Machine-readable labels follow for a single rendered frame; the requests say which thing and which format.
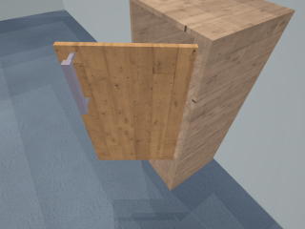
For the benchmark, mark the cupboard door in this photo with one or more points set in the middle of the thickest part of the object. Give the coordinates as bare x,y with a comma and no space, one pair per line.
138,93

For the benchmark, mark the handle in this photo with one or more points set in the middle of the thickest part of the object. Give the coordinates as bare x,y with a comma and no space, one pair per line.
72,79

